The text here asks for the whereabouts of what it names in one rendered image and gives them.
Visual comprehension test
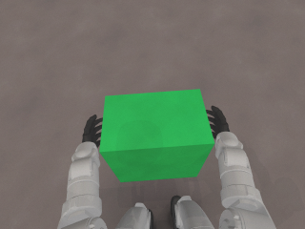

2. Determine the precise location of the carton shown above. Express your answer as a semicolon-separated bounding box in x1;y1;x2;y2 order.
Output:
99;89;214;182

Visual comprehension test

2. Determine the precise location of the left robot upper arm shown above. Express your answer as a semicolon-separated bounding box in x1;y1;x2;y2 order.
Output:
61;217;108;229

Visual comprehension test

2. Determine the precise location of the robot right forearm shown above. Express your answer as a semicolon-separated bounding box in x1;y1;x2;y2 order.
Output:
214;131;276;229

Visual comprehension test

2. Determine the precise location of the right robot upper arm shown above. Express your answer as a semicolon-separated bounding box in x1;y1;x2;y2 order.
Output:
218;207;276;229

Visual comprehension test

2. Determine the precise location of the robot left forearm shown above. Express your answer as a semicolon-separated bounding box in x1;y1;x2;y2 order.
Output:
57;141;102;229

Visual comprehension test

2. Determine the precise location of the robot left hand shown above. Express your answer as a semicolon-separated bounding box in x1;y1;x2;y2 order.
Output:
82;114;103;148

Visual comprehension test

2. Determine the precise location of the right robot thigh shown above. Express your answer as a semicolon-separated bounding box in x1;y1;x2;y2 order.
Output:
174;200;214;229

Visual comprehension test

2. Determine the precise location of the robot right hand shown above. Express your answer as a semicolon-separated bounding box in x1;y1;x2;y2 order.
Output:
206;106;230;139

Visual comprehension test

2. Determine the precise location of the robot left shin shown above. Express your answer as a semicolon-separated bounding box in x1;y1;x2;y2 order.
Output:
134;202;147;210

